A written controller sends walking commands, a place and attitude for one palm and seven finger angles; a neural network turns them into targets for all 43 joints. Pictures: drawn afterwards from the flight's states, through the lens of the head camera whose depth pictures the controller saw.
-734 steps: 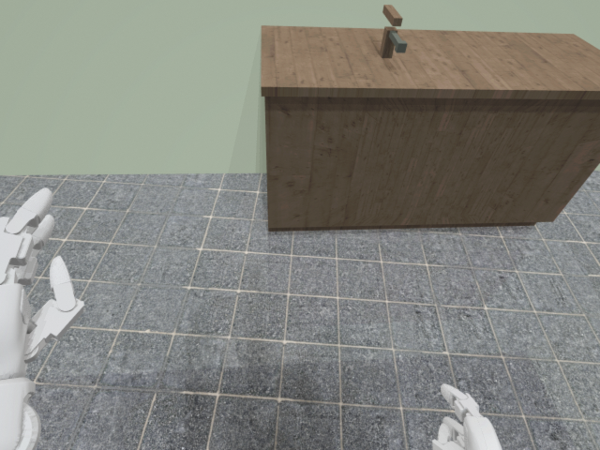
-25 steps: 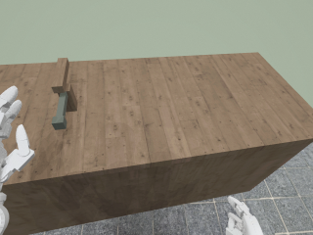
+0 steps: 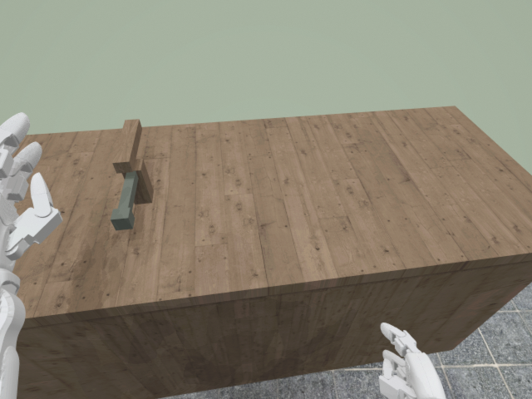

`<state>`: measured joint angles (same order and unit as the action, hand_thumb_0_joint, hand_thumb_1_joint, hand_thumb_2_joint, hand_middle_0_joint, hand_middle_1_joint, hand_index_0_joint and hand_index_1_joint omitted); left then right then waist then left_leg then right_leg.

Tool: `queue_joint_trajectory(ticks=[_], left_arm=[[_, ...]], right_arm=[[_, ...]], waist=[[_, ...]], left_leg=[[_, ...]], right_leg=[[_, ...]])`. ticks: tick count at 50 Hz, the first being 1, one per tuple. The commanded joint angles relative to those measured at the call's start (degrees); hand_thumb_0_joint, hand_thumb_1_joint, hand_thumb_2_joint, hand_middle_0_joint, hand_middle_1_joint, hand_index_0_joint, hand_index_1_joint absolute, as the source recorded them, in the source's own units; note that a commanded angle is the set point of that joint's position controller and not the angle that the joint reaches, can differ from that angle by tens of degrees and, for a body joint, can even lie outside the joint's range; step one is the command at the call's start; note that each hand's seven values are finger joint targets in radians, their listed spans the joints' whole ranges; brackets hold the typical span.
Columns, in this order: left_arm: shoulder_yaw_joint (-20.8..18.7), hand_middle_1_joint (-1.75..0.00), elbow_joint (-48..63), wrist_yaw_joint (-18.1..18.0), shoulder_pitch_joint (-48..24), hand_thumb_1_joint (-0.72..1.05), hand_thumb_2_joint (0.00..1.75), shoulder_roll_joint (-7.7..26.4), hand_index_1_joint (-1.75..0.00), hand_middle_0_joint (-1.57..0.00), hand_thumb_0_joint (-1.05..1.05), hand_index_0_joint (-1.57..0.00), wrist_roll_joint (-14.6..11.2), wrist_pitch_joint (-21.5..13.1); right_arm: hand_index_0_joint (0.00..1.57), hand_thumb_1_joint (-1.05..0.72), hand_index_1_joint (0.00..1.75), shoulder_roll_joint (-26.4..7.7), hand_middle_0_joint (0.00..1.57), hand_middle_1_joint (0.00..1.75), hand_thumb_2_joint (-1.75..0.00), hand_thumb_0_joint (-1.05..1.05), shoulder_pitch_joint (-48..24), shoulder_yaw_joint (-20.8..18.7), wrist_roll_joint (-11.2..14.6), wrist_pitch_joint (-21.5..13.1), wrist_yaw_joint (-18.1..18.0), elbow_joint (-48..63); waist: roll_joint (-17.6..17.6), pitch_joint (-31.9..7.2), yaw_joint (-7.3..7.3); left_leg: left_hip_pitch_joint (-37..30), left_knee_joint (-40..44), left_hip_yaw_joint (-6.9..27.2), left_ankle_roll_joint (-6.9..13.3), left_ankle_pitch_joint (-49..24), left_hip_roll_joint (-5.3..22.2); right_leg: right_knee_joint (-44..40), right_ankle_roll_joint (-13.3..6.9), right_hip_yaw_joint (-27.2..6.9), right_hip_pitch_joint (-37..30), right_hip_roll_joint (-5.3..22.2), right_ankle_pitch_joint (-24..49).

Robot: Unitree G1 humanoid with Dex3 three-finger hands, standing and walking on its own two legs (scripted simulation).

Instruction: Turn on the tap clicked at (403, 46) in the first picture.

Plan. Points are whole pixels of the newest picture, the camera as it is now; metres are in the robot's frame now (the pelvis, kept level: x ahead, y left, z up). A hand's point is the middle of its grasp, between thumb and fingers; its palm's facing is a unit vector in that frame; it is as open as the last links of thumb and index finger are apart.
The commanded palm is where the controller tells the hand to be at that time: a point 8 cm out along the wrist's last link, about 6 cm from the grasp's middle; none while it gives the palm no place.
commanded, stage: turn the palm inward beside the body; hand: left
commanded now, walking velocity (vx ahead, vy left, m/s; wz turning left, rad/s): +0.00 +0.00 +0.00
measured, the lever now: (123, 219) +0.36 +0.29 +0.06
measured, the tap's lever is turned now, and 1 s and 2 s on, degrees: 0 0 0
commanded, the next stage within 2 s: none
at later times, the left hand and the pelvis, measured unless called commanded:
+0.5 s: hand (132, 269) +0.22 +0.20 +0.14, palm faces +0.36 -0.88 -0.31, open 7.4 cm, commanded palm +0.16 +0.25 +0.16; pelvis +0.04 -0.05 -0.01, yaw +3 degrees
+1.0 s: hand (133, 284) +0.20 +0.19 +0.14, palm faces +0.41 -0.88 -0.23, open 7.4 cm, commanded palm +0.15 +0.23 +0.15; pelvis +0.04 -0.05 -0.02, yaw +3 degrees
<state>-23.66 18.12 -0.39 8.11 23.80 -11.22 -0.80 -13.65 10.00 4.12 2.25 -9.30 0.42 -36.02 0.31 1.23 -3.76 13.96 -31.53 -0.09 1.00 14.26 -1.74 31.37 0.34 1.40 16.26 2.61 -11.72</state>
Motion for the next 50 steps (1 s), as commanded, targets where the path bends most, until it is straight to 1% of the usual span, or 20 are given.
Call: queue_joint_trajectory(ticks=[1,2,5,6,8,10,11,12,15,18,20,21,26,27,30,33,36,37,46,50], left_arm=[[1.79,-0.3,15.75,2.96,12.2,0.9,0.9,5.91,-0.3,-0.2,0.0,-0.2,3.43,4.43],[2.13,-0.3,20.29,1.87,9.9,0.9,0.9,5.71,-0.3,-0.2,0.0,-0.2,4.81,2.77],[-6.34,-0.3,24.05,-2.16,11.69,0.9,0.9,9.22,-0.3,-0.2,0.0,-0.2,3.58,-5.09],[-11.22,-0.3,30.02,-3.78,10.44,0.9,0.9,14.22,-0.3,-0.2,0.0,-0.2,2.65,-8.72],[-6.71,-0.3,29.52,-6.24,15.99,0.9,0.9,7.33,-0.3,-0.2,0.0,-0.2,2.14,-13.71],[-6.07,-0.3,28.52,-7.58,15.48,0.9,0.9,7.46,-0.3,-0.2,0.0,-0.2,2.3,-16.46],[-7.67,-0.3,27.43,-7.75,14.4,0.9,0.9,9.55,-0.3,-0.2,0.0,-0.2,3.18,-16.6],[-4.13,-0.3,25.51,-7.0,14.26,0.9,0.9,6.44,-0.3,-0.2,0.0,-0.2,3.3,-16.21],[-0.51,-0.3,18.55,-2.5,14.56,0.9,0.9,4.78,-0.3,-0.2,0.0,-0.2,1.18,-11.98],[2.12,-0.3,16.73,1.53,14.35,0.9,0.9,3.77,-0.3,-0.2,0.0,-0.2,-1.36,-6.54],[-0.21,-0.3,17.57,2.15,13.39,0.9,0.9,6.65,-0.3,-0.2,0.0,-0.2,-2.01,-4.39],[-1.98,-0.3,17.37,1.61,14.33,0.9,0.9,7.65,-0.3,-0.2,0.0,-0.2,-1.52,-4.44],[-9.18,-0.3,21.96,-1.75,21.01,0.9,0.9,9.93,-0.3,-0.2,0.0,-0.2,-1.65,-10.41],[-6.76,-0.3,22.42,-1.87,22.03,0.9,0.9,6.75,-0.3,-0.2,0.0,-0.2,-2.23,-11.53],[-7.82,-0.3,19.34,-1.47,24.62,0.9,0.9,5.56,-0.3,-0.2,0.0,-0.2,-3.71,-12.83],[-5.15,-0.3,16.21,-0.03,25.35,0.9,0.9,3.06,-0.3,-0.2,0.0,-0.2,-4.4,-10.81],[-2.43,-0.3,17.32,1.14,22.21,0.9,0.9,2.42,-0.3,-0.2,0.0,-0.2,-4.42,-8.8],[-1.17,-0.3,17.23,1.19,21.23,0.9,0.9,2.31,-0.3,-0.2,0.0,-0.2,-4.29,-8.34],[-1.5,-0.3,23.25,-3.84,20.88,0.9,0.9,4.59,-0.3,-0.2,0.0,-0.2,-1.44,-11.11],[0.68,-0.3,20.08,-4.36,22.16,0.9,0.9,1.35,-0.3,-0.2,0.0,-0.2,-3.38,-8.63]], right_arm=[[0.2,-0.9,0.3,-8.01,0.2,0.3,-0.9,0.0,-11.65,-3.09,1.62,-3.12,-0.11,12.88],[0.2,-0.9,0.3,-7.67,0.2,0.3,-0.9,0.0,-11.12,-3.27,0.04,-3.16,0.04,13.7],[0.2,-0.9,0.3,-7.31,0.2,0.3,-0.9,0.0,-10.85,-4.75,-1.93,-2.86,-0.46,13.14],[0.2,-0.9,0.3,-7.11,0.2,0.3,-0.9,0.0,-11.31,-4.8,-1.74,-3.07,-0.72,12.94],[0.2,-0.9,0.3,-4.58,0.2,0.3,-0.9,0.0,-7.86,-4.77,-2.05,-4.3,-1.0,12.31],[0.2,-0.9,0.3,-5.11,0.2,0.3,-0.9,0.0,-5.22,-5.0,-2.15,-5.24,-0.83,10.34],[0.2,-0.9,0.3,-5.69,0.2,0.3,-0.9,0.0,-5.16,-5.05,-2.15,-5.24,-1.02,9.49],[0.2,-0.9,0.3,-5.77,0.2,0.3,-0.9,0.0,-4.59,-5.18,-2.31,-5.46,-1.26,9.44],[0.2,-0.9,0.3,-7.47,0.2,0.3,-0.9,0.0,-3.62,-5.33,-1.78,-5.76,-2.9,8.51],[0.2,-0.9,0.3,-7.65,0.2,0.3,-0.9,0.0,-4.4,-5.38,-0.67,-5.93,-4.88,9.18],[0.2,-0.9,0.3,-7.89,0.2,0.3,-0.9,0.0,-4.98,-5.72,-0.46,-6.02,-5.93,9.57],[0.2,-0.9,0.3,-7.3,0.2,0.3,-0.9,0.0,-6.25,-5.39,-0.16,-6.34,-6.01,9.11],[0.2,-0.9,0.3,-6.18,0.2,0.3,-0.9,0.0,-3.88,-6.39,-0.69,-7.12,-4.69,8.32],[0.2,-0.9,0.3,-5.71,0.2,0.3,-0.9,0.0,-2.38,-6.46,-0.87,-7.17,-4.1,8.8],[0.2,-0.9,0.3,-5.66,0.2,0.3,-0.9,0.0,-1.68,-6.86,-0.35,-7.4,-3.62,7.96],[0.2,-0.9,0.3,-5.88,0.2,0.3,-0.9,0.0,-1.67,-6.76,0.36,-7.3,-4.05,8.21],[0.2,-0.9,0.3,-6.38,0.2,0.3,-0.9,0.0,-3.48,-6.13,0.93,-8.04,-5.28,8.82],[0.2,-0.9,0.3,-6.47,0.2,0.3,-0.9,0.0,-1.81,-6.34,0.9,-8.27,-5.49,8.93],[0.2,-0.9,0.3,-6.46,0.2,0.3,-0.9,0.0,-3.78,-5.69,-0.08,-10.54,-5.46,8.88],[0.2,-0.9,0.3,-6.48,0.2,0.3,-0.9,0.0,-3.85,-5.38,0.26,-10.26,-5.47,9.38]], waist=[[-1.87,-1.48,-1.53],[-3.31,-1.51,-0.41],[-5.01,-5.92,-1.33],[0.33,-9.18,-2.53],[7.96,-9.05,-2.84],[12.52,-8.31,-1.44],[11.78,-7.88,-0.56],[10.34,-7.51,0.51],[6.09,-5.53,2.16],[0.3,-5.81,1.44],[-3.98,-8.03,0.35],[-3.56,-6.57,-0.29],[-1.86,-15.14,-2.6],[-1.84,-16.1,-1.94],[-0.03,-15.36,-1.86],[-0.37,-12.17,-1.24],[0.38,-8.33,-0.97],[-1.61,-8.1,-0.48],[2.15,-9.15,-1.28],[1.02,-8.21,-1.24]], left_leg=[[4.37,10.8,2.33,-0.44,9.67,1.53],[5.51,9.85,2.78,-0.17,8.87,1.41],[6.41,4.63,2.12,-0.27,6.61,1.66],[5.33,4.01,1.12,-0.68,8.19,1.51],[5.49,1.81,-0.03,-1.59,4.9,1.48],[6.5,-1.23,-0.13,-1.33,2.25,1.12],[6.63,-2.21,-0.06,-0.98,3.1,1.32],[7.36,-3.32,0.07,-0.56,1.67,1.27],[8.11,-4.49,0.9,0.42,3.46,1.38],[8.48,-4.34,1.53,0.92,4.34,1.51],[9.18,-4.98,2.16,1.0,1.48,1.87],[8.88,-5.39,1.89,0.97,1.1,1.86],[7.88,-7.04,1.59,0.2,-9.77,1.88],[8.2,-7.68,1.32,0.02,-11.56,1.79],[8.32,-8.05,0.59,-0.13,-12.68,1.63],[9.07,-7.59,0.31,0.03,-11.1,1.83],[8.71,-6.61,0.59,0.65,-7.95,1.74],[9.06,-6.37,1.11,0.62,-7.01,1.98],[8.97,-6.4,1.78,0.87,-2.54,1.19],[10.89,-5.86,1.79,0.55,1.14,1.26]], right_leg=[[-0.58,-1.56,4.94,-1.2,-4.02,-4.55],[0.04,-1.46,5.09,0.27,-3.77,-5.23],[2.04,-1.03,4.47,2.51,-4.11,-8.35],[2.21,-1.09,3.62,1.65,-4.42,-9.65],[2.45,-1.91,3.57,2.25,-4.29,-9.21],[2.38,-2.07,2.92,4.32,-3.58,-7.54],[1.49,-1.86,2.34,5.34,-3.17,-8.7],[0.95,-1.79,2.19,5.89,-2.4,-7.91],[-0.69,-0.88,1.06,7.09,-1.15,-8.57],[-3.62,-0.18,-1.27,4.72,0.1,-11.28],[-3.87,0.39,-2.87,2.43,0.98,-10.47],[-4.34,0.59,-3.39,2.75,1.04,-11.14],[2.9,0.82,-1.42,-3.19,1.04,13.79],[3.85,1.11,-1.26,-3.65,1.57,19.11],[5.09,0.91,-0.19,-3.82,1.01,24.04],[3.92,0.82,-0.3,-2.29,1.01,22.23],[1.73,0.53,-0.82,0.57,0.57,12.62],[1.15,0.72,-1.01,1.15,0.79,11.02],[1.28,-0.37,0.54,4.25,-0.19,-2.95],[0.18,-0.32,0.34,4.63,0.05,-7.67]])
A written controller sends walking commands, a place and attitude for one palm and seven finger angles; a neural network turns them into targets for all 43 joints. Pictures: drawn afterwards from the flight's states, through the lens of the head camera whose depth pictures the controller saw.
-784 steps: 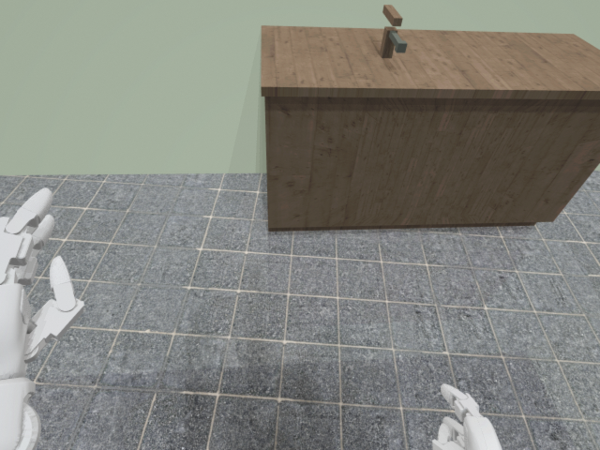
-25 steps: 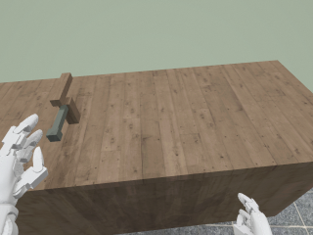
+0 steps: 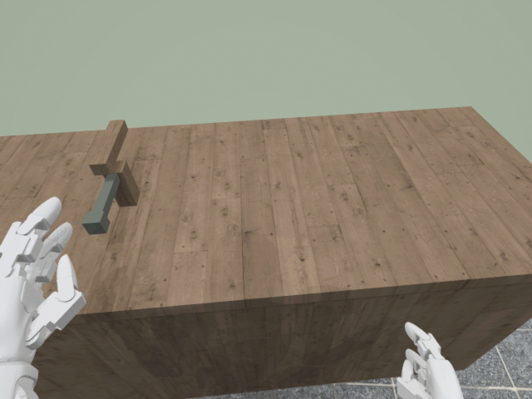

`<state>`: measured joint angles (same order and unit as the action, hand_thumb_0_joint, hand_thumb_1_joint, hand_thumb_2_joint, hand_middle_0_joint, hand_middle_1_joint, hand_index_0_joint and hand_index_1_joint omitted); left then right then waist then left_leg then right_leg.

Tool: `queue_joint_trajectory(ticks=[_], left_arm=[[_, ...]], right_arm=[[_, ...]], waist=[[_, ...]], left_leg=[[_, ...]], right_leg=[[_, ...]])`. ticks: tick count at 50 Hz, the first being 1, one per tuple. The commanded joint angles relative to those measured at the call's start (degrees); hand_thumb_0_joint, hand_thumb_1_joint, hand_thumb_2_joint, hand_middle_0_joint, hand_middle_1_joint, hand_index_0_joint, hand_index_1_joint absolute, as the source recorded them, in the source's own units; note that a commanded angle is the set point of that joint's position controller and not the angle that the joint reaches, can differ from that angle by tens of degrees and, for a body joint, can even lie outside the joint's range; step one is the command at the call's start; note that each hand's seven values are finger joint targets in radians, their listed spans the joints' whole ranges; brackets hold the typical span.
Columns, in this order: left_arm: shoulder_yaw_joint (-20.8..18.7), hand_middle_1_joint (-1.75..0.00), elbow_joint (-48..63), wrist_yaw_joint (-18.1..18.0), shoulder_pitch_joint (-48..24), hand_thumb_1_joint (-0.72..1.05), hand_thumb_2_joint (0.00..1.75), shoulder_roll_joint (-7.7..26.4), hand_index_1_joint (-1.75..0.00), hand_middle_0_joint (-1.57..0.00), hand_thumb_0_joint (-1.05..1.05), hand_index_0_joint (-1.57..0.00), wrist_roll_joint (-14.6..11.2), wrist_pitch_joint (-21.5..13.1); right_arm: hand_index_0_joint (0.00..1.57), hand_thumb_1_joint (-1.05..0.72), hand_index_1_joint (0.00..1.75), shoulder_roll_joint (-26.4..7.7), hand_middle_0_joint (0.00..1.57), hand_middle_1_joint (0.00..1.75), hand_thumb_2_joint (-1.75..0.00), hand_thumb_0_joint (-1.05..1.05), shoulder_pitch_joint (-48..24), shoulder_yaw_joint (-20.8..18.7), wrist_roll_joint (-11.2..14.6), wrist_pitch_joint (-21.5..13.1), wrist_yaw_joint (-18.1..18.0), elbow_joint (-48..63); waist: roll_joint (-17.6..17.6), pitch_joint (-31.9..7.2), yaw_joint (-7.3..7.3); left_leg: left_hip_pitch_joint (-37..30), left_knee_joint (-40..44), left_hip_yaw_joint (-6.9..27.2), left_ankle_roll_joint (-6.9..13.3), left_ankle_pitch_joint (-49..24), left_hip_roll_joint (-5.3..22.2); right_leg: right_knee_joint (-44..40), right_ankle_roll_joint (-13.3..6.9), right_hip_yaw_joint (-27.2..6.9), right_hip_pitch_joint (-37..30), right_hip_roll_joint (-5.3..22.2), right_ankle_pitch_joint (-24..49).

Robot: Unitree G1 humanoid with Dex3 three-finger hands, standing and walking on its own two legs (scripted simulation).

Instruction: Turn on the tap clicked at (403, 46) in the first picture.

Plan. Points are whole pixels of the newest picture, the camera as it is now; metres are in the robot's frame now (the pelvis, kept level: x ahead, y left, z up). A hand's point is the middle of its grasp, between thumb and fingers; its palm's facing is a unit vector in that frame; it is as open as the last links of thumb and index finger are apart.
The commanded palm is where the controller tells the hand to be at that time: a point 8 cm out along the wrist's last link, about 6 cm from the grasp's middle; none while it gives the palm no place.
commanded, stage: turn the palm inward beside the body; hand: left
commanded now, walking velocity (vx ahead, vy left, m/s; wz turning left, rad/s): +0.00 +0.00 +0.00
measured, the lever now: (96, 223) +0.34 +0.33 +0.08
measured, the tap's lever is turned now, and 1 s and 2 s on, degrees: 0 0 0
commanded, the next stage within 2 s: reach beside the lever's end, fingers flat in 1.02 s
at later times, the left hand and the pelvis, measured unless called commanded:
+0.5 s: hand (67, 300) +0.18 +0.26 +0.14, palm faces +0.39 -0.91 -0.15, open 7.4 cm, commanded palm +0.13 +0.30 +0.15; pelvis +0.00 +0.03 +0.00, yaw +0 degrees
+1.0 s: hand (76, 296) +0.18 +0.25 +0.14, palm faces +0.40 -0.91 -0.13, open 7.4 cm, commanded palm +0.13 +0.29 +0.15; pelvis +0.00 +0.02 +0.00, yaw +0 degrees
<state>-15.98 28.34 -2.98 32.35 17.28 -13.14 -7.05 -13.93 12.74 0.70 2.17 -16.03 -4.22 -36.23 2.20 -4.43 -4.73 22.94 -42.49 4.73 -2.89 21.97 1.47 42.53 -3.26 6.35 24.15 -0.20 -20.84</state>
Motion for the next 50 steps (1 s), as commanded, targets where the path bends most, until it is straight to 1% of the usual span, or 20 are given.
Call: queue_joint_trajectory(ticks=[1,3,6,8,9,11,13,16,17,22,26,27,28,33,36,39,44,46,48,50], left_arm=[[-7.36,-0.3,8.97,-2.0,-2.06,0.9,0.9,7.87,-0.3,-0.2,0.0,-0.2,-1.44,-1.28],[-4.98,-0.3,9.27,-1.65,-3.04,0.9,0.9,6.65,-0.3,-0.2,0.0,-0.2,-1.72,0.71],[-3.55,-0.3,11.91,-1.88,-5.33,0.9,0.9,6.96,-0.3,-0.2,0.0,-0.2,-0.69,2.49],[-2.3,-0.3,12.82,-2.38,-5.29,0.9,0.9,6.69,-0.3,-0.2,0.0,-0.2,-0.24,2.88],[-2.98,-0.3,13.84,-2.65,-5.41,0.9,0.9,7.36,-0.3,-0.2,0.0,-0.2,-0.03,2.54],[-4.25,-0.3,15.23,-3.55,-5.39,0.9,0.9,8.52,-0.3,-0.2,0.0,-0.2,0.56,1.73],[-3.07,-0.3,14.67,-4.03,-3.67,0.9,0.9,6.78,-0.3,-0.2,0.0,-0.2,0.64,1.17],[-4.09,-0.3,15.03,-4.51,-2.53,0.9,0.9,7.01,-0.3,-0.2,0.0,-0.2,0.7,0.89],[-2.63,-0.3,15.01,-4.44,-2.36,0.9,0.9,5.28,-0.3,-0.2,0.0,-0.2,0.46,1.08],[-1.48,-0.3,14.25,-3.37,-2.0,0.9,0.9,3.8,-0.3,-0.2,0.0,-0.2,-0.51,3.53],[-3.24,-0.3,15.59,-3.49,-3.01,0.9,0.9,5.6,-0.3,-0.2,0.0,-0.2,-0.59,5.13],[-1.64,-0.3,15.82,-3.39,-3.25,0.9,0.9,4.04,-0.3,-0.2,0.0,-0.2,-0.56,5.33],[-2.64,-0.3,15.68,-3.4,-2.72,0.9,0.9,4.79,-0.3,-0.2,0.0,-0.2,-0.91,5.51],[-2.41,-0.3,15.26,-3.47,-3.12,0.9,0.9,4.22,-0.3,-0.2,0.0,-0.2,-1.27,6.6],[-2.48,-0.3,15.35,-3.73,-3.26,0.9,0.9,4.57,-0.3,-0.2,0.0,-0.2,-0.47,7.11],[-1.58,-0.3,15.47,-3.33,-3.24,0.9,0.9,3.83,-0.3,-0.2,0.0,-0.2,-1.02,7.44],[-1.73,-0.3,15.32,-3.62,-3.67,0.9,0.9,4.0,-0.3,-0.2,0.0,-0.2,-0.99,7.42],[-3.35,-0.3,15.23,-4.19,-3.54,0.9,0.9,5.23,-0.3,-0.2,0.0,-0.2,-0.67,7.19],[-2.27,-0.3,14.57,-4.07,-3.01,0.9,0.9,4.1,-0.3,-0.2,0.0,-0.2,-0.95,7.06],[-1.93,-0.3,15.09,-3.75,-3.45,0.9,0.9,4.03,-0.3,-0.2,0.0,-0.2,-1.19,6.88]], right_arm=[[0.2,-0.9,0.3,-6.17,0.2,0.3,-0.9,0.0,-7.75,-1.64,0.58,-3.36,-1.05,9.45],[0.2,-0.9,0.3,-6.28,0.2,0.3,-0.9,0.0,-7.3,-1.54,0.75,-3.16,-1.29,10.12],[0.2,-0.9,0.3,-6.31,0.2,0.3,-0.9,0.0,-8.65,-0.89,0.94,-3.54,-1.71,10.38],[0.2,-0.9,0.3,-6.31,0.2,0.3,-0.9,0.0,-7.92,-0.92,0.64,-3.69,-1.66,10.85],[0.2,-0.9,0.3,-6.51,0.2,0.3,-0.9,0.0,-7.78,-1.1,0.35,-3.87,-1.68,10.85],[0.2,-0.9,0.3,-6.32,0.2,0.3,-0.9,0.0,-8.4,-0.75,0.36,-4.18,-1.59,10.57],[0.2,-0.9,0.3,-6.08,0.2,0.3,-0.9,0.0,-7.46,-0.75,0.21,-4.24,-1.29,10.67],[0.2,-0.9,0.3,-6.22,0.2,0.3,-0.9,0.0,-7.66,-0.55,0.1,-4.33,-1.27,10.47],[0.2,-0.9,0.3,-6.14,0.2,0.3,-0.9,0.0,-6.66,-0.56,0.02,-4.17,-1.16,10.7],[0.2,-0.9,0.3,-6.58,0.2,0.3,-0.9,0.0,-6.06,-0.67,0.21,-3.8,-1.67,10.77],[0.2,-0.9,0.3,-6.48,0.2,0.3,-0.9,0.0,-6.94,-0.43,0.18,-3.64,-2.2,10.72],[0.2,-0.9,0.3,-6.32,0.2,0.3,-0.9,0.0,-5.94,-0.62,0.2,-3.55,-2.17,10.87],[0.2,-0.9,0.3,-6.53,0.2,0.3,-0.9,0.0,-5.86,-0.73,0.15,-3.62,-2.16,10.94],[0.2,-0.9,0.3,-6.24,0.2,0.3,-0.9,0.0,-6.05,-0.64,0.25,-3.31,-2.32,10.67],[0.2,-0.9,0.3,-6.07,0.2,0.3,-0.9,0.0,-7.0,-0.23,0.4,-2.97,-2.29,10.25],[0.2,-0.9,0.3,-6.28,0.2,0.3,-0.9,0.0,-6.23,-0.55,0.24,-2.77,-2.33,10.75],[0.2,-0.9,0.3,-6.16,0.2,0.3,-0.9,0.0,-6.57,-0.52,0.37,-2.67,-2.43,10.78],[0.2,-0.9,0.3,-6.01,0.2,0.3,-0.9,0.0,-7.25,-0.33,0.32,-2.67,-2.58,10.37],[0.2,-0.9,0.3,-6.08,0.2,0.3,-0.9,0.0,-6.47,-0.61,0.26,-2.61,-2.48,10.68],[0.2,-0.9,0.3,-6.18,0.2,0.3,-0.9,0.0,-6.63,-0.71,0.29,-2.8,-2.4,10.51]], waist=[[-1.28,-1.19,-0.31],[-2.62,-0.53,-0.02],[-0.04,0.93,0.25],[-1.69,0.6,0.39],[-2.38,-1.03,0.35],[-0.15,-0.83,-0.15],[1.07,-0.96,0.11],[2.75,-2.16,-0.25],[2.08,-2.87,0.14],[-0.17,-2.99,0.32],[0.66,-3.57,-0.44],[-0.36,-3.6,0.2],[-0.67,-4.1,-0.14],[-0.15,-3.58,-0.19],[2.42,-2.43,-0.48],[-0.39,-3.44,-0.05],[0.72,-2.51,-0.11],[-0.19,-2.18,-0.5],[-1.47,-2.52,-0.16],[-0.01,-3.16,-0.03]], left_leg=[[2.03,5.17,-2.96,4.53,-5.08,-2.01],[2.72,5.84,-2.68,4.49,-3.45,-1.87],[1.92,6.4,-2.53,4.7,-1.59,-2.09],[2.39,6.45,-1.86,4.74,-1.12,-1.97],[1.98,6.32,-1.81,4.78,-1.79,-1.95],[1.78,6.2,-1.84,4.68,-1.44,-2.17],[1.74,6.37,-1.6,4.42,-2.39,-2.07],[1.1,6.36,-1.54,4.19,-4.56,-2.18],[0.94,6.53,-1.52,4.04,-5.68,-2.09],[0.18,6.74,-1.2,3.79,-9.43,-1.64],[-0.85,7.03,-0.95,3.63,-11.5,-1.72],[-1.27,7.02,-1.03,3.51,-12.27,-1.53],[-1.23,7.03,-0.96,3.47,-13.02,-1.52],[-1.82,7.31,-1.15,3.36,-13.25,-1.45],[-1.86,7.74,-1.07,3.07,-12.7,-1.54],[-2.09,7.72,-1.22,3.44,-12.87,-1.51],[-1.9,7.9,-1.48,3.65,-10.47,-1.66],[-1.76,7.97,-1.34,3.71,-10.35,-1.77],[-1.67,7.78,-1.43,3.84,-10.53,-1.65],[-2.18,7.49,-1.72,3.86,-10.69,-1.72]], right_leg=[[-12.02,3.26,-5.04,-2.72,2.86,-1.26],[-12.62,3.3,-5.19,-2.56,3.01,-3.68],[-12.78,3.19,-4.79,-1.46,2.91,-5.73],[-12.42,3.16,-4.4,-1.05,2.78,-6.33],[-12.03,3.25,-4.22,-1.58,2.69,-5.68],[-11.33,3.03,-3.81,-1.2,2.38,-5.68],[-10.11,2.65,-2.69,-0.9,2.11,-3.72],[-8.64,2.41,-1.94,-1.38,1.7,-0.48],[-8.12,2.34,-1.44,-1.58,1.72,0.85],[-7.52,2.37,-0.9,-2.32,1.47,5.35],[-7.6,2.3,-1.06,-3.55,1.45,7.01],[-7.62,2.31,-0.88,-3.26,1.52,7.69],[-7.6,2.32,-0.88,-3.93,1.51,8.63],[-8.27,2.32,-0.99,-4.19,1.49,8.86],[-8.38,2.12,-1.16,-4.18,1.42,7.91],[-8.84,2.34,-1.12,-4.69,1.47,8.68],[-9.8,2.47,-1.62,-4.22,1.54,6.35],[-10.05,2.42,-1.74,-4.75,1.43,6.04],[-10.24,2.52,-1.77,-4.69,1.52,6.41],[-10.34,2.6,-2.04,-4.77,1.68,6.97]])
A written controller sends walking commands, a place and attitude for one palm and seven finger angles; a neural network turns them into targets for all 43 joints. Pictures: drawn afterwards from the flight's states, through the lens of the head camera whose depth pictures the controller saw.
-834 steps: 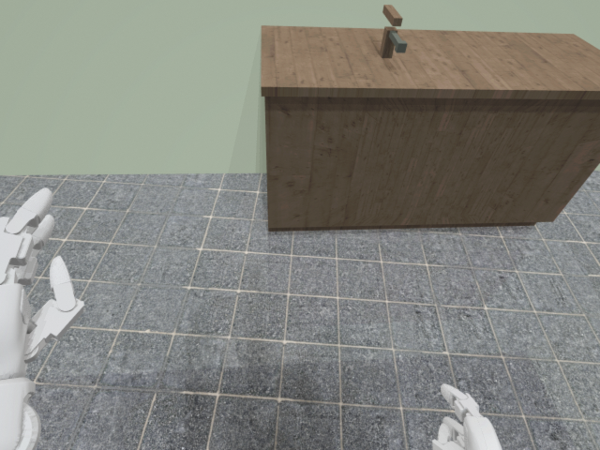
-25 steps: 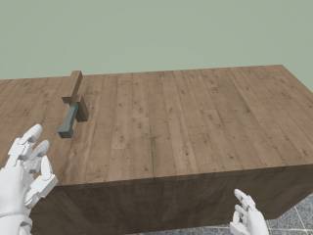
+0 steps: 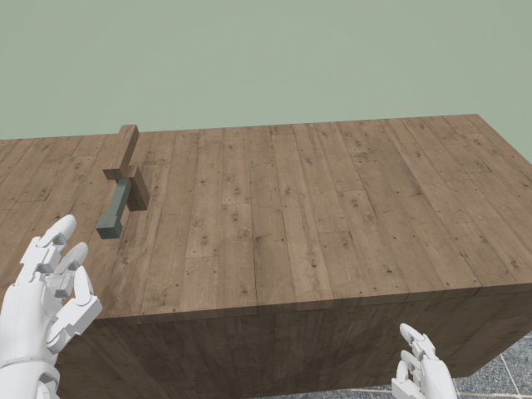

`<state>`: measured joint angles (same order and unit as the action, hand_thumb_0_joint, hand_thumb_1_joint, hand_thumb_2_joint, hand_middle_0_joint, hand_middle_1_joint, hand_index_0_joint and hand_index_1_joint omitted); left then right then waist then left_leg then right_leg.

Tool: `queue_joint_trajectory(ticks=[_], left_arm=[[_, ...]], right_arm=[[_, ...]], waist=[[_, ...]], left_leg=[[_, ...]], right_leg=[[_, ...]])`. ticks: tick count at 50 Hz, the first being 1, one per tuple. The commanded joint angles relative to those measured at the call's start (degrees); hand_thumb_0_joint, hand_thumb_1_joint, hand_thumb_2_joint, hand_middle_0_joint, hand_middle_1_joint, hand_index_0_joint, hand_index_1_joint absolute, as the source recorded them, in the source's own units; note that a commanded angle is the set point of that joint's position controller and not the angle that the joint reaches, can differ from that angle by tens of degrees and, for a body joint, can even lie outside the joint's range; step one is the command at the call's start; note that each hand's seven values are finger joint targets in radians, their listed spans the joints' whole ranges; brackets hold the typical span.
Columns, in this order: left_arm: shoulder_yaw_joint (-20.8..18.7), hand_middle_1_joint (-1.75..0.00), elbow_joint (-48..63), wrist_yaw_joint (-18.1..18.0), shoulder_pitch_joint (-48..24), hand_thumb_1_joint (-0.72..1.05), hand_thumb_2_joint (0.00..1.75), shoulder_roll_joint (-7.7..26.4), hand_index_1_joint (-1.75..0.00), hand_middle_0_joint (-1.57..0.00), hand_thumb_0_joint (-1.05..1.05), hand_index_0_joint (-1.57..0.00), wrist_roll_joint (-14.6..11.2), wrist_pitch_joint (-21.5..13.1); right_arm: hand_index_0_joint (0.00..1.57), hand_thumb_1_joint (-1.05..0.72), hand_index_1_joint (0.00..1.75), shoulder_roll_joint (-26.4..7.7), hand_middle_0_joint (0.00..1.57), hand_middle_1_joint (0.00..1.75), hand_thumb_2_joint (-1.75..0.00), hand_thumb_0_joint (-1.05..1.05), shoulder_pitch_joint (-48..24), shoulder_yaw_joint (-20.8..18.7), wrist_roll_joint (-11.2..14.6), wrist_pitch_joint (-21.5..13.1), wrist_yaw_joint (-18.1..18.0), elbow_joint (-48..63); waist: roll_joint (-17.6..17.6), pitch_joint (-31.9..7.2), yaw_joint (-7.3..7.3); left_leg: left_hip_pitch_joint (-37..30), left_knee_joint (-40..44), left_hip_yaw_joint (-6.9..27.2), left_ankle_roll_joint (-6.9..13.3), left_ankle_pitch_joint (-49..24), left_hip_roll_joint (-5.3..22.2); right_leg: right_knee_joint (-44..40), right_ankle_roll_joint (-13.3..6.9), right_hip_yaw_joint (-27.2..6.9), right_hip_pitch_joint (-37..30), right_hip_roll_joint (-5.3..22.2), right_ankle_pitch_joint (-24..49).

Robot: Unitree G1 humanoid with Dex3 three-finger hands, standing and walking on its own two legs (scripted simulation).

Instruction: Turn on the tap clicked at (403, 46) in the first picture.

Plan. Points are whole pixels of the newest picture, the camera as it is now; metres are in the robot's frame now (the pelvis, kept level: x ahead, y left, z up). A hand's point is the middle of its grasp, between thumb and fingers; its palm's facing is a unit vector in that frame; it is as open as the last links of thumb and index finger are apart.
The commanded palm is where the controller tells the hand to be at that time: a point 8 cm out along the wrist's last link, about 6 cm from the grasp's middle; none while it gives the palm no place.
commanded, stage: turn the palm inward beside the body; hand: left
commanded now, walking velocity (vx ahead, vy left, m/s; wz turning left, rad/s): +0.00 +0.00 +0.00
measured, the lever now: (109, 227) +0.33 +0.31 +0.08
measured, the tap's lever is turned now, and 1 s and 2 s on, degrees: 0 0 0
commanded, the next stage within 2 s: reach beside the lever's end, fingers flat in 0.02 s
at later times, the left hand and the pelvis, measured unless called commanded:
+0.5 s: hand (94, 287) +0.20 +0.24 +0.13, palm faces +0.43 -0.89 -0.15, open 7.4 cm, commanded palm +0.16 +0.30 +0.13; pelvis +0.00 -0.02 +0.00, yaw +0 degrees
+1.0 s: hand (90, 268) +0.23 +0.27 +0.11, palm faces +0.45 -0.89 -0.13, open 7.5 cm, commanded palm +0.20 +0.32 +0.11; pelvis +0.00 +0.00 +0.00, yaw +0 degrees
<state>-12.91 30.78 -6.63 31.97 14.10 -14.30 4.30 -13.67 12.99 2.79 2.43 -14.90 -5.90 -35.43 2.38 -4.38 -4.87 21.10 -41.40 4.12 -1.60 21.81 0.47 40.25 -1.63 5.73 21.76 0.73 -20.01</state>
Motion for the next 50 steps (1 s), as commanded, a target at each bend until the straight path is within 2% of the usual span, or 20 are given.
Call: queue_joint_trajectory(ticks=[1,6,8,11,12,16,17,21,23,25,26,27,31,32,34,36,37,41,48,50], left_arm=[[-5.61,-0.3,12.94,-0.38,-3.12,0.9,0.9,7.92,-0.3,-0.2,0.0,-0.2,0.49,-4.7],[-5.56,-0.3,11.87,-0.37,-2.23,0.9,0.9,7.94,-0.3,-0.2,0.0,-0.2,0.46,-5.1],[-6.33,-0.3,9.06,-0.35,-4.39,0.9,0.9,8.08,-0.3,-0.2,0.0,-0.2,-0.15,-4.71],[-8.82,-0.3,6.99,-0.46,-7.07,0.9,0.9,10.01,-0.3,-0.2,0.0,-0.2,-0.33,-4.69],[-7.79,-0.3,6.77,-0.39,-9.43,0.9,0.9,9.33,-0.3,-0.2,0.0,-0.2,-0.35,-4.63],[-10.73,-0.3,5.14,0.14,-10.39,0.9,0.9,12.0,-0.3,-0.2,0.0,-0.2,-0.61,-5.35],[-9.65,-0.3,4.78,0.55,-10.87,0.9,0.9,10.95,-0.3,-0.2,0.0,-0.2,-0.69,-5.68],[-12.05,-0.3,1.92,2.02,-11.16,0.9,0.9,12.78,-0.3,-0.2,0.0,-0.2,-1.46,-6.84],[-11.43,-0.3,-0.19,2.83,-12.2,0.9,0.9,11.98,-0.3,-0.2,0.0,-0.2,-2.11,-7.0],[-12.99,-0.3,-2.46,3.46,-11.95,0.9,0.9,12.7,-0.3,-0.2,0.0,-0.2,-2.95,-6.74],[-14.26,-0.3,-3.34,3.32,-12.52,0.9,0.9,13.7,-0.3,-0.2,0.0,-0.2,-2.73,-6.73],[-12.65,-0.3,-2.9,3.47,-14.61,0.9,0.9,12.38,-0.3,-0.2,0.0,-0.2,-2.62,-6.91],[-13.48,-0.29,-3.41,3.74,-15.23,0.9,0.9,13.15,-0.29,-0.2,0.0,-0.2,-2.15,-7.83],[-12.29,-0.29,-3.31,3.85,-16.77,0.9,0.9,12.38,-0.29,-0.19,0.0,-0.19,-1.88,-8.45],[-13.17,-0.28,-3.34,3.93,-14.94,0.9,0.9,13.0,-0.28,-0.19,0.0,-0.19,-1.88,-9.4],[-12.81,-0.28,-3.88,3.85,-15.16,0.9,0.9,12.63,-0.28,-0.19,0.0,-0.19,-1.35,-10.44],[-11.67,-0.27,-4.03,3.89,-16.22,0.9,0.9,11.88,-0.27,-0.19,0.0,-0.19,-1.2,-10.85],[-14.01,-0.26,-7.57,3.79,-18.8,0.9,0.9,13.54,-0.26,-0.19,0.0,-0.19,-1.61,-10.77],[-11.64,-0.25,-9.5,3.85,-23.24,0.9,0.9,12.43,-0.25,-0.18,0.0,-0.18,-0.32,-10.99],[-11.69,-0.24,-10.69,4.08,-22.78,0.9,0.9,12.49,-0.24,-0.18,0.0,-0.18,-0.45,-11.45]], right_arm=[[0.2,-0.9,0.3,-6.21,0.2,0.3,-0.9,0.0,-7.64,-2.5,0.13,-3.93,-0.8,9.38],[0.2,-0.9,0.3,-6.29,0.2,0.3,-0.9,0.0,-7.53,-2.55,0.07,-4.12,-0.79,9.28],[0.2,-0.9,0.3,-6.56,0.2,0.3,-0.9,0.0,-6.73,-2.87,0.18,-3.72,-0.98,9.1],[0.2,-0.9,0.3,-6.43,0.2,0.3,-0.9,0.0,-8.12,-2.9,0.42,-3.45,-1.43,8.16],[0.2,-0.9,0.3,-6.49,0.2,0.3,-0.9,0.0,-7.57,-3.0,0.43,-3.22,-1.43,8.14],[0.2,-0.9,0.3,-6.55,0.2,0.3,-0.9,0.0,-8.21,-3.15,0.37,-3.4,-1.46,7.42],[0.2,-0.9,0.3,-6.46,0.2,0.3,-0.9,0.0,-7.53,-3.27,0.4,-3.33,-1.31,7.43],[0.2,-0.9,0.3,-6.65,0.2,0.3,-0.9,0.0,-7.65,-3.32,0.53,-3.85,-1.33,6.71],[0.2,-0.9,0.3,-6.88,0.2,0.3,-0.9,0.0,-6.78,-3.71,0.65,-3.84,-1.32,6.64],[0.2,-0.9,0.3,-7.19,0.2,0.3,-0.9,0.0,-6.49,-3.91,0.66,-3.83,-1.48,6.47],[0.2,-0.9,0.3,-7.0,0.2,0.3,-0.9,0.0,-7.72,-3.76,0.96,-3.64,-1.59,6.01],[0.2,-0.9,0.3,-6.94,0.2,0.3,-0.9,0.0,-6.87,-3.9,0.92,-3.54,-1.52,6.21],[0.2,-0.9,0.3,-7.1,0.2,0.3,-0.9,0.0,-7.14,-3.81,0.86,-3.93,-1.57,6.12],[0.2,-0.9,0.3,-7.25,0.2,0.3,-0.9,0.0,-6.05,-3.97,0.75,-4.08,-1.46,6.08],[0.2,-0.9,0.3,-7.53,0.2,0.3,-0.9,0.0,-5.47,-4.25,0.41,-4.51,-1.32,6.21],[0.2,-0.9,0.3,-7.26,0.2,0.3,-0.9,0.0,-6.41,-3.99,0.5,-4.67,-1.3,5.95],[0.2,-0.9,0.3,-7.4,0.2,0.3,-0.9,0.0,-5.29,-4.07,0.4,-4.67,-1.17,5.88],[0.2,-0.9,0.3,-7.5,0.2,0.3,-0.9,0.0,-6.64,-3.98,0.58,-4.24,-1.6,5.25],[0.2,-0.9,0.3,-7.56,0.2,0.3,-0.9,0.0,-6.08,-3.99,0.3,-3.88,-1.38,5.45],[0.2,-0.9,0.3,-7.75,0.2,0.3,-0.9,0.0,-5.63,-4.04,0.13,-3.85,-1.33,5.27]], waist=[[1.68,-2.27,-0.16],[-0.89,-1.6,-0.12],[-3.91,-1.01,0.43],[-2.22,0.5,0.26],[-1.73,-0.83,0.92],[-0.25,-2.82,0.43],[0.82,-3.58,0.82],[0.19,-3.78,0.37],[-0.9,-3.6,0.96],[-3.59,-4.08,0.69],[-1.74,-3.06,0.41],[-2.04,-3.59,1.1],[-0.36,-3.98,0.78],[0.01,-4.7,1.31],[-0.21,-6.55,0.81],[1.08,-5.55,0.75],[0.49,-6.21,1.31],[-0.96,-4.31,1.21],[2.26,-6.83,1.57],[0.53,-7.48,1.59]], left_leg=[[-0.4,6.43,-1.16,2.52,-10.2,-0.89],[0.39,6.15,-1.08,2.86,-9.66,-0.93],[1.45,6.33,-1.07,3.01,-7.58,-0.88],[1.49,6.09,-1.35,3.17,-6.05,-1.09],[1.43,6.08,-1.54,3.17,-6.05,-1.22],[1.02,5.45,-1.64,3.17,-8.09,-1.31],[0.98,5.44,-1.81,3.02,-8.74,-1.25],[1.16,5.39,-1.84,3.06,-10.16,-1.26],[1.33,5.41,-1.93,3.04,-10.7,-1.11],[2.09,5.46,-1.94,3.11,-10.97,-1.13],[1.86,5.54,-2.02,3.13,-10.62,-1.24],[1.42,5.79,-2.1,3.07,-11.16,-1.19],[0.49,6.3,-2.0,3.03,-12.48,-1.26],[0.02,6.35,-1.99,2.98,-13.09,-1.29],[-0.25,6.34,-1.83,2.85,-14.7,-1.23],[-0.8,6.54,-1.82,2.73,-15.02,-1.27],[-0.77,6.63,-1.75,2.64,-14.82,-1.26],[0.38,7.18,-1.63,2.67,-12.79,-1.33],[-1.29,7.86,-1.48,2.03,-14.5,-1.24],[-1.07,7.72,-1.33,1.95,-15.61,-1.15]], right_leg=[[-8.21,0.77,-1.59,-2.37,0.69,5.59],[-8.67,0.98,-1.86,-2.54,0.8,5.48],[-9.56,1.34,-2.31,-1.82,0.8,2.94],[-11.01,1.44,-3.41,-1.52,1.03,0.18],[-11.06,1.51,-3.79,-1.52,1.35,0.07],[-10.86,1.45,-4.47,-3.28,1.5,2.52],[-10.49,1.41,-4.45,-3.26,1.71,3.57],[-9.94,1.41,-4.42,-4.31,1.37,6.45],[-9.89,1.6,-4.47,-4.13,1.48,7.6],[-9.88,1.94,-4.65,-4.87,1.52,8.52],[-10.42,1.69,-4.87,-4.61,1.47,7.3],[-10.05,1.77,-4.54,-4.3,1.62,8.13],[-9.27,1.42,-3.6,-4.45,1.08,9.96],[-8.93,1.38,-3.53,-4.24,1.13,10.72],[-8.13,1.26,-3.01,-5.16,0.94,12.77],[-7.85,1.01,-2.72,-4.63,0.78,12.99],[-7.66,1.06,-2.56,-4.16,0.82,12.65],[-8.34,1.06,-2.56,-3.73,0.61,10.21],[-7.62,0.6,-2.1,-3.62,0.45,10.98],[-7.2,0.64,-1.92,-4.18,0.33,12.33]])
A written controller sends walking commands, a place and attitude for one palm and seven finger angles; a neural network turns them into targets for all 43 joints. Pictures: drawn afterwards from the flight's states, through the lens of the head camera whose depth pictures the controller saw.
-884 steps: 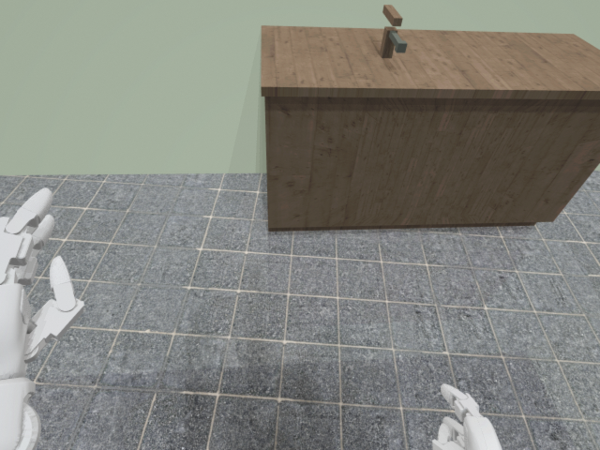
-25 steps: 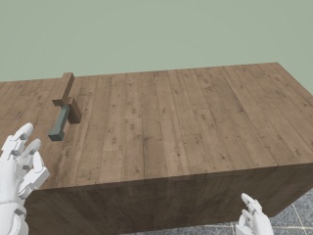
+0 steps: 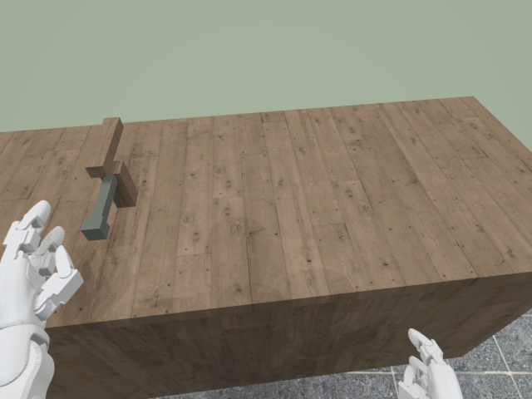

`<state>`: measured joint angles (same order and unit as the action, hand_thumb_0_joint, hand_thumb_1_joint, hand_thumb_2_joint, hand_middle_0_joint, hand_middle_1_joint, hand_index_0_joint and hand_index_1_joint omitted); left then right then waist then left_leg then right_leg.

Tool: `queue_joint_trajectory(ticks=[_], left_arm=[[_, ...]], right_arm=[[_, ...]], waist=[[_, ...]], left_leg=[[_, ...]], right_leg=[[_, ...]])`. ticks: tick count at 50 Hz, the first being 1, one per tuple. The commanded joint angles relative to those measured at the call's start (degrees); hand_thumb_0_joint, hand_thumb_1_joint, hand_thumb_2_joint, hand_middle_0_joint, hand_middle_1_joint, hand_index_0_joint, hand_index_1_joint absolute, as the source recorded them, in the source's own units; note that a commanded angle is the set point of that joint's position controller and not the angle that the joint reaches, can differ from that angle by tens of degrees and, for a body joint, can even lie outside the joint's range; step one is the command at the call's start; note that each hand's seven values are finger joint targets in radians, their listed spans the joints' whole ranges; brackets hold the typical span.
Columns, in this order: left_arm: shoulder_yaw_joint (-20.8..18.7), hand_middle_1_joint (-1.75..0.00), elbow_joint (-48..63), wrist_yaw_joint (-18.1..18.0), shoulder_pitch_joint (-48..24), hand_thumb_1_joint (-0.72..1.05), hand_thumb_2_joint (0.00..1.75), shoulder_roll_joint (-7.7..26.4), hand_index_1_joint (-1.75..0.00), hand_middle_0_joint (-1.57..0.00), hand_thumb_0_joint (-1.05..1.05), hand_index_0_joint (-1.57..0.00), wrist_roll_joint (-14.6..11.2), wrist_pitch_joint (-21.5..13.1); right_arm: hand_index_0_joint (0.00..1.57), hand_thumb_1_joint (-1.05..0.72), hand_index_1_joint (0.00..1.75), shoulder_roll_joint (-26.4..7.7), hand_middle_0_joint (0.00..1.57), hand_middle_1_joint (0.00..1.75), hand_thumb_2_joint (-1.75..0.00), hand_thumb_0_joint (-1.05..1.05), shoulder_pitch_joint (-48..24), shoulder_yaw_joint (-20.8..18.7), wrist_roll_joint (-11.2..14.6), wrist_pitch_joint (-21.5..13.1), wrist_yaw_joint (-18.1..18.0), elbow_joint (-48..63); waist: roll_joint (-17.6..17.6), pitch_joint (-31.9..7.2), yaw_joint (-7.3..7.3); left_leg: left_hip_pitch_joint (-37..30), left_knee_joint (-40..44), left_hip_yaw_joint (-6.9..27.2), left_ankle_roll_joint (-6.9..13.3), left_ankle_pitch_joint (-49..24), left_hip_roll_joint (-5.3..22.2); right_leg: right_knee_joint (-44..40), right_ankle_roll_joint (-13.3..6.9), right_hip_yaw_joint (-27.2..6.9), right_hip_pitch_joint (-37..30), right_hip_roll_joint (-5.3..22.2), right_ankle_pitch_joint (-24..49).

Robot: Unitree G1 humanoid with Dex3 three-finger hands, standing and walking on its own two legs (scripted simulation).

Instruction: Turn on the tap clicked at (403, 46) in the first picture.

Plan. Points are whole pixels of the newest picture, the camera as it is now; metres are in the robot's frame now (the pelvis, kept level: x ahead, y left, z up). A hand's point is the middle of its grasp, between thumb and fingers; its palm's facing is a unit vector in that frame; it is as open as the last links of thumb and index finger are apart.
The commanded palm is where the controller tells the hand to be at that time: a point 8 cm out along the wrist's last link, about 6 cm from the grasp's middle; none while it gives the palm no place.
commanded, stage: reach beside the lever's end, fingers flat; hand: left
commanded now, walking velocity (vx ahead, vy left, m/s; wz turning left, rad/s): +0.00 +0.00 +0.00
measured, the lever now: (95, 228) +0.33 +0.31 +0.07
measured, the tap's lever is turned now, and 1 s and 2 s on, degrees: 0 0 2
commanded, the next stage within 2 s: push the lever round in 1.32 s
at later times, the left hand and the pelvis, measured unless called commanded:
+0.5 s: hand (72, 258) +0.26 +0.30 +0.10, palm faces +0.47 -0.88 -0.12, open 7.7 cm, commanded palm +0.22 +0.35 +0.09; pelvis -0.01 +0.00 +0.00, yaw -1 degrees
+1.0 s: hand (70, 233) +0.31 +0.34 +0.08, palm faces +0.46 -0.88 -0.11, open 7.8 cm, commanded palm +0.27 +0.38 +0.07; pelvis -0.01 +0.01 -0.01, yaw -1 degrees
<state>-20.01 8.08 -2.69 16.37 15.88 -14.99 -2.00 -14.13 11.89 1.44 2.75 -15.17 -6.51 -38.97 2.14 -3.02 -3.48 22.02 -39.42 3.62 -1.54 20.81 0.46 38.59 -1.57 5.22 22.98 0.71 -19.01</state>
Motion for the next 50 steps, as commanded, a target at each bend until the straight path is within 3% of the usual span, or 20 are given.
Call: queue_joint_trajectory(ticks=[1,2,4,11,14,16,17,23,26,27,28,31,32,36,37,41,43,46,47,50], left_arm=[[-5.13,-0.24,11.82,-0.13,-7.73,0.9,0.9,11.09,-0.24,-0.18,0.0,-0.18,0.68,-5.36],[-4.57,-0.24,10.82,-0.05,-9.32,0.9,0.9,10.56,-0.24,-0.18,0.0,-0.18,0.5,-5.55],[-5.95,-0.23,7.9,0.35,-9.69,0.9,0.9,11.73,-0.23,-0.18,0.0,-0.18,0.02,-5.25],[-7.32,-0.21,6.39,0.16,-14.02,0.9,0.9,13.46,-0.21,-0.17,0.0,-0.17,1.04,-5.86],[-5.54,-0.2,4.36,0.68,-15.84,0.9,0.9,12.15,-0.2,-0.17,0.0,-0.17,0.93,-7.11],[-8.46,-0.2,2.08,0.68,-16.49,0.9,0.9,14.61,-0.2,-0.17,0.0,-0.17,0.88,-7.74],[-6.62,-0.2,1.61,1.1,-18.49,0.9,0.9,13.11,-0.2,-0.17,0.0,-0.17,0.84,-7.99],[-10.51,-0.18,-4.43,2.66,-22.51,0.9,0.9,18.26,-0.18,-0.16,0.0,-0.16,0.56,-7.55],[-11.56,-0.17,-6.31,2.96,-25.28,0.9,0.9,19.25,-0.17,-0.16,0.0,-0.16,0.66,-8.44],[-10.63,-0.17,-7.62,3.34,-27.21,0.9,0.9,18.89,-0.17,-0.16,0.0,-0.16,0.64,-8.69],[-12.17,-0.17,-10.08,3.71,-26.74,0.9,0.9,20.42,-0.17,-0.16,0.0,-0.16,0.44,-8.63],[-12.48,-0.16,-12.09,4.66,-29.86,0.9,0.9,21.43,-0.16,-0.15,0.0,-0.15,0.73,-9.72],[-10.71,-0.16,-13.57,5.19,-30.36,0.9,0.9,20.06,-0.16,-0.15,0.0,-0.15,0.79,-9.66],[-14.74,-0.15,-20.66,6.53,-32.88,0.9,0.9,25.21,-0.15,-0.15,0.0,-0.15,0.72,-9.26],[-14.0,-0.15,-21.12,6.98,-34.48,0.9,0.9,24.83,-0.15,-0.15,0.0,-0.15,0.58,-9.41],[-16.01,-0.15,-20.34,7.45,-36.14,0.9,0.9,27.63,-0.15,-0.15,0.0,-0.15,1.37,-11.72],[-15.11,-0.15,-21.69,7.79,-36.78,0.9,0.9,26.78,-0.15,-0.15,0.0,-0.15,1.46,-12.73],[-16.89,-0.15,-24.58,8.26,-35.64,0.9,0.9,28.07,-0.15,-0.15,0.0,-0.15,1.49,-13.67],[-14.46,-0.15,-24.12,8.77,-36.82,0.9,0.9,25.77,-0.15,-0.15,0.0,-0.15,1.4,-13.74],[-14.22,-0.15,-24.31,9.65,-34.56,0.9,0.9,25.05,-0.15,-0.15,0.0,-0.15,0.46,-13.31]], right_arm=[[0.2,-0.9,0.3,-7.04,0.2,0.3,-0.9,0.0,-5.66,-2.55,-0.11,-3.43,-0.77,8.81],[0.2,-0.9,0.3,-7.23,0.2,0.3,-0.9,0.0,-4.61,-2.69,-0.2,-3.23,-0.72,8.56],[0.2,-0.9,0.3,-7.53,0.2,0.3,-0.9,0.0,-4.7,-2.81,-0.12,-2.8,-0.79,8.43],[0.2,-0.9,0.3,-7.02,0.2,0.3,-0.9,0.0,-5.7,-2.66,-0.11,-1.74,-0.81,8.33],[0.2,-0.9,0.3,-7.4,0.2,0.3,-0.9,0.0,-4.96,-2.78,-0.26,-1.72,-0.65,8.09],[0.2,-0.9,0.3,-7.5,0.2,0.3,-0.9,0.0,-5.51,-2.92,-0.19,-1.54,-0.92,7.46],[0.2,-0.9,0.3,-7.69,0.2,0.3,-0.9,0.0,-4.76,-2.94,-0.27,-1.39,-0.86,7.52],[0.2,-0.9,0.3,-8.07,0.2,0.3,-0.9,0.0,-4.98,-3.04,-0.11,-0.2,-1.39,7.09],[0.2,-0.9,0.3,-7.92,0.2,0.3,-0.9,0.0,-5.43,-3.0,-0.08,0.06,-1.64,6.77],[0.2,-0.9,0.3,-8.14,0.2,0.3,-0.9,0.0,-4.62,-2.95,-0.14,0.24,-1.61,6.43],[0.2,-0.9,0.3,-8.29,0.2,0.3,-0.9,0.0,-4.32,-3.11,-0.15,0.45,-1.6,6.23],[0.2,-0.9,0.3,-8.26,0.2,0.3,-0.9,0.0,-4.3,-3.12,0.08,0.78,-1.73,5.88],[0.2,-0.9,0.3,-8.51,0.2,0.3,-0.9,0.0,-3.66,-3.13,-0.04,0.91,-1.65,6.02],[0.2,-0.9,0.3,-9.19,0.2,0.3,-0.9,0.0,-2.86,-3.21,0.11,2.11,-1.83,5.29],[0.2,-0.9,0.3,-9.32,0.2,0.3,-0.9,0.0,-2.27,-3.28,0.01,2.38,-1.75,5.6],[0.2,-0.9,0.3,-9.11,0.2,0.3,-0.9,0.0,-1.17,-3.68,-0.27,3.09,-1.41,5.47],[0.2,-0.9,0.3,-9.29,0.2,0.3,-0.9,0.0,-0.04,-3.8,-0.54,3.4,-1.02,5.47],[0.2,-0.9,0.3,-9.57,0.2,0.3,-0.9,0.0,0.57,-3.99,-0.42,4.02,-0.97,5.03],[0.2,-0.9,0.3,-9.61,0.2,0.3,-0.9,0.0,1.01,-4.08,-0.47,4.13,-0.84,5.42],[0.2,-0.9,0.3,-9.91,0.2,0.3,-0.9,0.0,1.44,-4.37,-0.36,4.19,-0.71,5.94]], waist=[[1.91,-8.32,-0.1],[-0.25,-8.82,0.64],[-1.14,-8.33,0.4],[3.18,-8.67,0.11],[1.86,-8.77,1.01],[0.49,-8.62,0.61],[0.04,-8.95,1.34],[1.99,-9.45,0.99],[1.55,-9.79,1.17],[1.71,-9.86,2.04],[1.54,-9.89,1.45],[2.36,-9.86,1.92],[2.63,-10.34,2.28],[0.04,-9.3,2.26],[-0.52,-10.54,2.69],[4.59,-14.36,1.99],[4.29,-14.53,2.94],[3.19,-13.96,2.6],[2.9,-14.65,3.4],[2.56,-14.98,2.81]], left_leg=[[-2.21,5.79,-0.93,1.89,-14.57,-1.11],[-2.1,5.82,-0.88,1.87,-14.16,-1.07],[-0.94,5.91,-1.0,1.93,-13.5,-1.14],[-1.71,6.22,-1.3,1.62,-14.48,-1.13],[-1.42,6.09,-1.05,1.65,-13.47,-1.06],[-0.8,6.09,-1.03,1.82,-13.1,-1.07],[-0.99,5.94,-1.15,1.93,-12.84,-1.16],[0.53,5.99,-1.53,2.41,-10.26,-1.4],[0.88,5.82,-1.42,2.69,-9.39,-1.46],[0.92,5.53,-1.58,2.76,-9.49,-1.42],[1.79,5.38,-1.58,2.79,-9.15,-1.45],[2.01,5.16,-1.49,2.84,-8.61,-1.42],[2.11,5.02,-1.69,2.94,-8.65,-1.51],[5.13,4.2,-1.49,3.25,-7.51,-1.45],[5.28,4.0,-1.59,3.29,-7.89,-1.52],[3.26,3.16,-1.71,3.1,-12.06,-1.4],[3.29,2.62,-1.79,3.09,-13.02,-1.23],[4.23,2.37,-1.53,3.16,-13.45,-1.04],[3.99,2.36,-1.68,3.18,-13.19,-1.11],[3.63,2.52,-1.49,3.04,-13.68,-1.01]], right_leg=[[-5.47,0.47,-1.42,-5.28,0.25,11.07],[-5.52,0.65,-1.3,-4.9,0.31,10.94],[-5.77,0.69,-1.47,-5.0,0.2,10.6],[-5.66,0.3,-1.72,-5.44,0.2,11.04],[-5.54,0.39,-1.56,-4.21,-0.01,10.16],[-5.66,0.36,-1.75,-4.95,-0.15,9.96],[-5.61,0.48,-1.77,-4.28,-0.01,10.02],[-6.41,0.53,-2.63,-4.68,0.15,8.02],[-6.48,0.65,-2.78,-4.88,-0.01,7.09],[-6.46,0.74,-2.93,-4.28,0.07,7.55],[-6.48,0.7,-3.1,-4.57,-0.01,7.32],[-6.19,0.62,-3.14,-4.4,-0.11,6.86],[-6.07,0.69,-3.2,-3.95,-0.04,7.09],[-6.23,0.92,-3.88,-4.17,-0.05,6.24],[-5.9,1.07,-3.91,-4.34,0.06,6.9],[-4.23,0.64,-3.84,-5.33,-0.28,11.54],[-3.72,0.65,-3.64,-4.17,-0.54,12.84],[-3.13,0.55,-3.3,-3.7,-0.82,13.01],[-3.06,0.69,-3.2,-3.13,-0.75,12.89],[-3.09,0.54,-2.95,-3.11,-0.91,13.13]])
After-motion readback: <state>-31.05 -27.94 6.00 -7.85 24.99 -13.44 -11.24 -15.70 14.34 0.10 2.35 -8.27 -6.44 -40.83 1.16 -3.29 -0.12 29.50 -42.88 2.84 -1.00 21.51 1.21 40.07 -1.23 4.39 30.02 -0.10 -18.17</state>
